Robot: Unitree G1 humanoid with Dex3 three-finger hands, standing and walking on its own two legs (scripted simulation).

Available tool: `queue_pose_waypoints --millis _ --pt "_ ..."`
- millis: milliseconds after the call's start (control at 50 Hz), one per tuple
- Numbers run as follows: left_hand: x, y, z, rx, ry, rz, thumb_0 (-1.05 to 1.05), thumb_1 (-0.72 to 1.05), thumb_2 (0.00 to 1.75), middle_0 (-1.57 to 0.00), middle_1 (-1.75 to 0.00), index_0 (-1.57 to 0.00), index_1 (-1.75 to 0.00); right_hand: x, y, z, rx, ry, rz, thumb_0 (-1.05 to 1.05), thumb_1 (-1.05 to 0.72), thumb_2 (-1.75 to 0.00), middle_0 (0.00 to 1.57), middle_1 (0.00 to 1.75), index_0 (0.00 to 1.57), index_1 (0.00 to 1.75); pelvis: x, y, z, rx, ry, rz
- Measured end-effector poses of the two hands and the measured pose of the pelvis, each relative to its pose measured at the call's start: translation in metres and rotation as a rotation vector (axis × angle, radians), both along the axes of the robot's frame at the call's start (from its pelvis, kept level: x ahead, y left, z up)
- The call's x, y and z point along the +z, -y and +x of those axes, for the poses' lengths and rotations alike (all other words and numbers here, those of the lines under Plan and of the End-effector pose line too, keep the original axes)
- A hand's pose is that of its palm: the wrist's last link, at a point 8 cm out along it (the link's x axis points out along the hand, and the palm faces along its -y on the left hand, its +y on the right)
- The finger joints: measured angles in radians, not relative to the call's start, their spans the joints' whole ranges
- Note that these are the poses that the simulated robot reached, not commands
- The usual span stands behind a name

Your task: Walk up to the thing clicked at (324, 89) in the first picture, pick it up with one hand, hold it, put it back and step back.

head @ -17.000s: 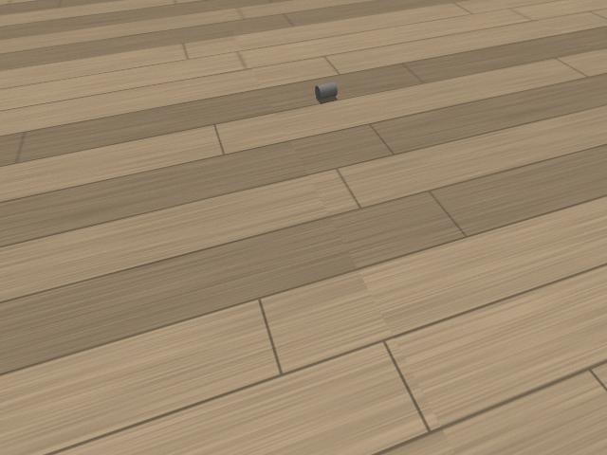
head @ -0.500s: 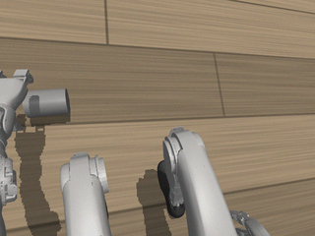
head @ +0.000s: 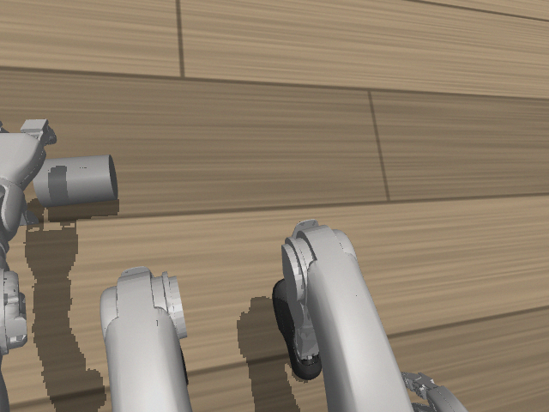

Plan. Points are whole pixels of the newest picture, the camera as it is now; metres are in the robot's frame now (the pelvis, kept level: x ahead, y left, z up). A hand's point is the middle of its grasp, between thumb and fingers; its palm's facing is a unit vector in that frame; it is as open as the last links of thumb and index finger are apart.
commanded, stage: rise first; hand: left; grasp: from above
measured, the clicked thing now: (78, 180) +0.51 +0.23 -0.30
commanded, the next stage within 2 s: approach in 0.06 s
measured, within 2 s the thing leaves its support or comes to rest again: neither
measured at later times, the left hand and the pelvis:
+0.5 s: hand (53, 158) +0.51 +0.23 -0.16, palm faces -0.41 +0.00 -0.91, open 13.1 cm; pelvis +0.00 +0.00 +0.00, yaw +0 degrees
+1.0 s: hand (39, 177) +0.48 +0.25 -0.17, palm faces -0.47 -0.01 -0.88, open 13.6 cm; pelvis +0.00 +0.00 +0.00, yaw +0 degrees
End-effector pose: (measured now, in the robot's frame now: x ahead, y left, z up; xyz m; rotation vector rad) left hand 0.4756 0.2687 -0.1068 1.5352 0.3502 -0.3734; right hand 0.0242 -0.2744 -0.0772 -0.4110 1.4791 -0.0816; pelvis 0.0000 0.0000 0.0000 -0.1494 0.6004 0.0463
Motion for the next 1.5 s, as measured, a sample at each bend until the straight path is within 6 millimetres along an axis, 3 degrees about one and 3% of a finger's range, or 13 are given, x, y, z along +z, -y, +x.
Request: queue_pose_waypoints --millis 340,500,640,780,920,1040,1140,1240,1500 --pt "0.001 0.006 -0.001 -0.023 -0.007 -0.007 0.00 -0.32 0.86 -0.26 -0.84 -0.25 -0.83 0.001 0.001 0.001 0.008 -0.002 -0.006 0.00 -0.90 -0.89 0.20 0.30 0.21 0.30 0.001 0.001 0.000 -0.001 -0.004 0.004" --pt "0.005 0.041 0.032 -0.066 0.040 -0.026 0.00 -0.33 0.86 -0.23 -0.87 -0.24 -0.85 0.008 0.002 0.001 0.022 0.016 -0.038 0.00 -0.90 -0.89 0.20 0.30 0.21 0.30 -0.001 0.000 0.001 -0.005 -0.010 -0.002" --pt "-0.003 0.062 0.053 -0.038 0.063 -0.012 0.00 -0.34 0.87 -0.21 -0.88 -0.22 -0.86 0.010 -0.002 -0.019 -0.027 0.005 -0.024 0.00 -0.90 -0.89 0.20 0.30 0.20 0.30 -0.006 -0.001 0.003 -0.015 -0.023 -0.011" --pt "-0.016 0.039 0.029 0.039 -0.002 0.017 0.00 -0.38 0.90 -0.19 -0.89 -0.20 -0.88 -0.001 -0.009 -0.031 -0.062 -0.045 0.047 0.00 -0.90 -0.89 0.20 0.30 0.21 0.30 -0.004 0.001 0.004 -0.014 -0.020 0.002" --pt "-0.007 0.015 0.009 0.021 -0.038 0.009 0.00 -0.42 0.92 -0.17 -0.93 -0.18 -0.92 -0.003 -0.002 -0.015 -0.004 -0.052 0.042 0.00 -0.90 -0.89 0.20 0.30 0.21 0.30 0.001 0.004 0.000 -0.005 -0.005 0.010" --pt "-0.002 0.027 0.016 -0.044 -0.018 -0.030 0.00 -0.42 0.93 -0.17 -0.94 -0.17 -0.93 0.007 0.010 0.006 0.037 -0.010 -0.028 0.00 -0.91 -0.89 0.20 0.30 0.21 0.30 0.003 0.003 0.000 -0.007 -0.007 -0.001" --pt "-0.010 0.041 0.023 -0.072 -0.003 -0.043 0.00 -0.43 0.94 -0.15 -0.95 -0.16 -0.93 0.016 0.013 0.014 0.056 0.033 -0.063 0.00 -0.90 -0.89 0.20 0.30 0.20 0.30 0.000 0.001 0.001 -0.008 -0.004 -0.010" --pt "-0.021 0.044 0.028 -0.047 0.016 -0.041 0.00 -0.45 0.96 -0.13 -0.96 -0.14 -0.94 0.015 0.010 0.005 0.052 0.027 -0.058 0.00 -0.90 -0.89 0.20 0.30 0.20 0.30 -0.006 0.000 0.001 -0.012 0.001 -0.014" --pt "-0.071 0.032 0.027 0.006 -0.025 -0.032 0.00 -0.48 1.02 -0.10 -0.98 -0.09 -0.98 0.000 -0.015 -0.045 0.022 -0.108 0.022 0.00 -0.90 -0.90 0.20 0.30 0.21 0.30 -0.026 -0.001 0.001 -0.027 0.026 -0.032"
